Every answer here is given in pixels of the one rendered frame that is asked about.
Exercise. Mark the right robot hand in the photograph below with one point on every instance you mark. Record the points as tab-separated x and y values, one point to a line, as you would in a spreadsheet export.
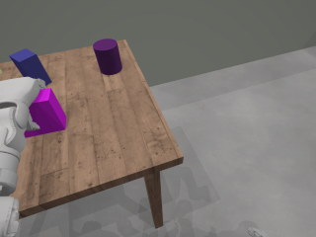
256	232

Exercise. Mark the robot left forearm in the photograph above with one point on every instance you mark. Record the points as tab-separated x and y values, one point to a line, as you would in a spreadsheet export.
14	117

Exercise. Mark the sponge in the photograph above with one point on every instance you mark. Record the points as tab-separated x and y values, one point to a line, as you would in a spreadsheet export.
47	113

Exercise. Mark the left robot hand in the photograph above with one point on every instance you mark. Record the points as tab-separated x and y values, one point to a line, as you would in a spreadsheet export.
25	90

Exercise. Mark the robot left upper arm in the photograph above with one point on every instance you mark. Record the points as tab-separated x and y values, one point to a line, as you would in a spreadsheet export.
9	216

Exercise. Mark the table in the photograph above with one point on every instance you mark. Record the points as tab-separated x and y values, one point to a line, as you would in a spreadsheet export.
115	133

